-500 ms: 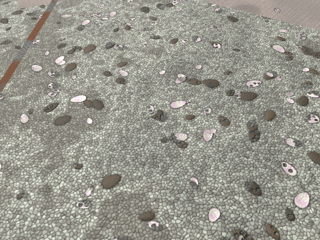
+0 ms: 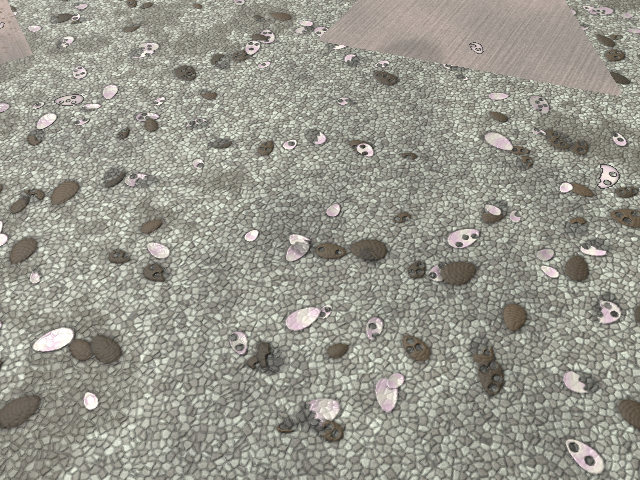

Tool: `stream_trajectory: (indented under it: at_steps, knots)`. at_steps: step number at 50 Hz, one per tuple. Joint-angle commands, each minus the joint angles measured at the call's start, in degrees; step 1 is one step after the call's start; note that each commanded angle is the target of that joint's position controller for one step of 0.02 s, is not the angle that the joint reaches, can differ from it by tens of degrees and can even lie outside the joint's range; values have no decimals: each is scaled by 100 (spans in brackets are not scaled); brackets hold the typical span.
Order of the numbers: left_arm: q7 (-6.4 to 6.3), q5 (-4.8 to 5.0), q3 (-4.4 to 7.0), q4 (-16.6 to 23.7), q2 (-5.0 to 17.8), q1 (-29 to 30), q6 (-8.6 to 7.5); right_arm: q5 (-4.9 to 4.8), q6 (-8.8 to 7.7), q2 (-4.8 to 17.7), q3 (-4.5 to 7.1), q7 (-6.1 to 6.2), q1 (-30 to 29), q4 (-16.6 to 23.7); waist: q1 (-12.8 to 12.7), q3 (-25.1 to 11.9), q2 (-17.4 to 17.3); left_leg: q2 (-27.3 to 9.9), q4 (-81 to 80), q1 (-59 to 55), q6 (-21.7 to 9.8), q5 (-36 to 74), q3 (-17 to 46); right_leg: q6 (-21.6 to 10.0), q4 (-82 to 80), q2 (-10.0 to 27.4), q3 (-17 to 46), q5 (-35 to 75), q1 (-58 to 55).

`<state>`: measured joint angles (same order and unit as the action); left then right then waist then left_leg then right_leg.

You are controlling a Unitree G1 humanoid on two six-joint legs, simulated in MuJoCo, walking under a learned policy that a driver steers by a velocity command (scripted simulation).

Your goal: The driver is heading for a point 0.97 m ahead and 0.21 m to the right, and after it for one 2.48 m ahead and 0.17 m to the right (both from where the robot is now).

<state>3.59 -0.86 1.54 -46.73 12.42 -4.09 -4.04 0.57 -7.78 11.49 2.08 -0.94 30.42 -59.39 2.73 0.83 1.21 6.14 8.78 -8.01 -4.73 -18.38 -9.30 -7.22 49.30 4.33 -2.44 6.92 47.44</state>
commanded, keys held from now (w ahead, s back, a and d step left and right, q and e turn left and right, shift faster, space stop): w+e+shift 0.56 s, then w+shift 0.26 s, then q+shift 0.18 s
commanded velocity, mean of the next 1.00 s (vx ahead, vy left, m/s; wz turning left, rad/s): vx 0.94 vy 0.00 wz -0.59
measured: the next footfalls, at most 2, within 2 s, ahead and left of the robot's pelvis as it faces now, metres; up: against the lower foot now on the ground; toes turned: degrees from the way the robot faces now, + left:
right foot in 0.14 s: +0.33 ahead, -0.04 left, +0.00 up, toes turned -10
left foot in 0.56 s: +0.79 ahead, +0.01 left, +0.00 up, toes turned -32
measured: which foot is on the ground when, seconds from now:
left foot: down 0.00-0.16, up 0.18-0.54, down 0.56-0.98, up 1.00-1.00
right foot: up 0.00-0.12, down 0.14-0.58, up 0.60-0.96, down 0.98-1.00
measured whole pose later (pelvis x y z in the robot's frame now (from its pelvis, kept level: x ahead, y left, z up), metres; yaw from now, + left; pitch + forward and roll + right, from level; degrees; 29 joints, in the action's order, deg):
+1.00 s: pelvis +0.87 -0.22 -0.02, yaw -34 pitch +2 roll +3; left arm 2.6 -2.0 -1.6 -34.7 13.9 5.2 -6.3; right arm -1.1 -5.6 13.9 1.1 -0.5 33.8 -54.5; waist 7.1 1.9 2.5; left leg -0.2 30.4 -3.4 1.5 -27.0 -0.7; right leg -6.0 31.3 0.5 0.8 1.9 31.9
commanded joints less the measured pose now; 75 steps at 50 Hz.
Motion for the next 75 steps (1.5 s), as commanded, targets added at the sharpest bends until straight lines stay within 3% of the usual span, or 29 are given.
stream_trajectory:
  at_steps: [1, 4, 6, 7, 8, 9, 10, 12, 14, 18, 24, 26, 28, 29, 30, 33, 37, 44, 47, 48, 49, 50, 51, 54, 59, 71, 73, 74, 75]
  knots:
    - [47, 33, -80, 393, 92, 603, -67, -36, -162, 616, 2, 120, -83, 309, -182, 830, -233, -1428, -718, 1138, 272, 4889, -218, -211, -957, -381, -668, 647, -1276]
    - [2, -11, 5, 252, 456, 99, -46, 75, -6, 1117, 84, 388, -22, 344, -548, 153, -747, -1675, 777, -140, 517, 8185, -462, -374, -1274, -1046, -1078, -123, -1923]
    - [-39, 7, 219, -244, 944, -1744, -1, 213, 199, 1426, 203, 504, -491, 529, -1477, -769, -952, -1863, 3368, 15, 504, 8922, -374, -628, -1319, -1281, -904, -874, -3624]
    - [-108, 10, 380, -541, 1171, -2909, 30, 220, 267, 1575, 277, 479, -951, 664, -2098, -1069, -865, -1747, 5418, 853, 399, 7863, -334, -907, -1814, -1016, -338, -1215, -4829]
    - [-209, 150, 542, -567, 1292, -2775, 165, 235, 145, 1192, 237, 321, -1483, 870, -1897, -864, 324, -650, 7564, 2756, 318, 2032, -121, -949, -1633, -510, 636, -1638, -5822]
    - [-183, -105, 615, -412, 1920, -2212, 183, -20, 24, 515, 49, 210, -937, 1548, -762, -1353, 1529, -159, 9292, 5470, 652, -1103, 840, -2345, -1967, 835, 3722, -1235, -7369]
    - [-227, -80, 606, -344, 1607, -2180, 193, 1, -100, 687, -28, 188, -1363, 1710, -1039, -1504, 411, -431, 9014, 6179, 497, -660, 1579, -2452, -3160, 1147, 4851, -2816, -7396]
    - [-300, -58, 450, -437, 903, -1807, 145, 145, -160, 781, -28, 99, -1776, 1827, -417, -122, -817, -989, 7392, 5581, 344, -53, 1556, -1647, -3835, 742, 3937, -2936, -5177]
    - [-355, 9, 381, -341, 854, -1585, -24, 415, 123, 674, -98, 67, -1759, 1841, -30, 299, -929, -1221, 6819, 4917, 553, -144, 1488, -1433, -3883, 244, 3245, -2209, -3777]
    - [-324, 75, 414, -224, 1139, -1700, -223, 343, 316, 616, -209, -28, -2899, 2455, -203, 701, -446, -1293, 4668, 4167, 854, 939, 928, -1195, -4175, -438, 2413, -939, -2331]
    - [-268, 132, 550, -203, 1376, -2261, -164, 118, 272, 721, -250, -15, -3725, 2896, -814, 240, 232, -723, 2342, 3393, 592, 2359, 889, -588, -3501, -402, 2456, 1131, -3822]
    - [-312, 107, 591, -115, 1570, -2089, -166, 106, 240, 1080, -108, 73, -3100, 2760, -487, -279, 249, -454, 1976, 2338, 497, 1895, 970, -318, -2551, -381, 2534, 2329, -4211]
    - [-264, 34, 627, 68, 1773, -1478, -219, 86, 194, 1655, 162, 257, -987, 2279, 741, -1383, 232, -800, 2231, 4, 358, 1021, 1189, -108, -112, -623, 2382, 2095, -3476]
    - [-278, -30, 401, 252, 916, -1371, -279, 264, 187, 1998, 293, 368, 279, 2044, 1042, -2135, -668, -2101, 2286, -1256, 244, -884, 2410, -156, 1869, -921, 1897, -1086, -2531]
    - [-268, 332, 213, 603, 436, -2249, -266, 428, 199, 2393, 378, 275, -385, 2106, 79, -2711, -2758, -3434, 855, -1831, -413, -1894, 6004, 51, 3133, -1376, 1244, -3518, -1006]
    - [-218, -81, 202, 389, 930, -1257, -71, 304, 259, 982, 195, 109, -1334, 2078, 78, -682, -290, -2501, 606, 352, -482, -1354, 4080, 44, 2856, -413, 895, -2235, -536]
    - [-36, -197, 38, 813, 505, -707, 90, 142, 57, 708, 87, 14, -764, 1396, -239, -48, -583, -2099, 267, 1234, -395, 397, 2680, 99, 2164, -199, 1084, -2415, -420]
    - [187, -187, -241, 1451, 357, 769, -88, -82, -16, 1119, 105, -52, -519, 1076, -260, 658, -369, -1554, -623, 2530, -259, 3708, 987, 223, -1066, -412, -157, -282, -2269]
    - [13, -301, -117, 1057, 740, -145, -181, -117, 31, 1624, 201, -12, -299, 903, -637, -57, -596, -1501, 945, 1561, -42, 5803, 998, 151, -1737, -834, -108, -327, -3493]
    - [-148, 89, 146, 1112, 1152, -702, -255, -452, 65, 1932, 264, 100, -599, 1057, -1229, -657, -872, -1535, 1911, 1523, 77, 5777, 1267, 66, -2126, -566, 460, 349, -4342]
    - [-279, 23, 260, 893, 1560, -1480, -230, -345, 76, 1769, 201, 152, -855, 1215, -1618, -1306, -764, -1224, 3299, 2256, 328, 4419, 1220, -34, -1950, 139, 922, 1576, -5655]
    - [-383, -165, 277, 795, 2003, -1836, -186, 5, 96, 784, -42, 131, -294, 1388, -1094, -2266, 1034, -416, 5635, 3657, 606, -1418, 1043, -290, -1090, 1764, 2136, 4922, -7292]
    - [-342, -319, 196, 1036, 1723, -1806, -112, -205, 108, 782, -53, 128, 692, 1247, -859, -3644, 1487, -303, 7118, 4227, 632, -2263, 2194, -1088, -1139, 2496, 3335, 5365, -7927]
    - [-315, 66, 108, 1028, 910, -775, -48, -289, 378, 1119, 164, 279, -450, 1501, -507, -1539, 115, -1031, 6987, 5000, 942, -1031, 1396, -919, -2251, 1650, 1870, 2760, -5441]
    - [-389, -55, 191, 901, 805, 195, -102, -237, 864, 682, 255, 346, -683, 1907, 178, -413, 438, -1404, 6201, 4203, 1025, -320, 1207, -726, -3465, 1481, 377, 1355, -2956]
    - [-489, 359, 478, 485, 1268, 46, 237, -132, 966, 1255, 560, -95, -1376, 2526, 131, -534, 53, -668, 2400, 2617, -99, 1200, 218, 303, -1304, 1281, -1154, 839, -3963]
    - [-439, -62, 376, 787, 897, -329, 256, -3, 909, 2526, 855, 95, -1077, 2662, -199, -728, -2391, -2171, 1890, 480, -1545, 5779, 3601, 1246, 2184, -393, -998, -4587, -930]
    - [-400, -26, 367, 856, 1060, -204, 235, 109, 768, 2341, 781, -12, -1042, 2854, 48, -1888, -1627, -2613, 1393, 201, -1996, 4232, 4710, 1170, 2927, -596, 562, -4714, -631]
    - [-396, 154, 397, 926, 1155, 117, 221, 45, 673, 2146, 729, -66, -1247, 2893, 56, -1651, -962, -2506, 1182, 403, -1760, 3206, 4373, 1001, 2891, -495, 815, -4255, -426]
Keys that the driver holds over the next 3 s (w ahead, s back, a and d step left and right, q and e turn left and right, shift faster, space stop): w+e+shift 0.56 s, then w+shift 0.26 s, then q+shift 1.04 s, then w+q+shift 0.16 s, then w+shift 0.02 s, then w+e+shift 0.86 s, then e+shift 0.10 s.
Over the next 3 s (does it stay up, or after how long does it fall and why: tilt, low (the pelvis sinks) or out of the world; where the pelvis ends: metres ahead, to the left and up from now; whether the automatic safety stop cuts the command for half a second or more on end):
stays up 1.65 -0.19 0.00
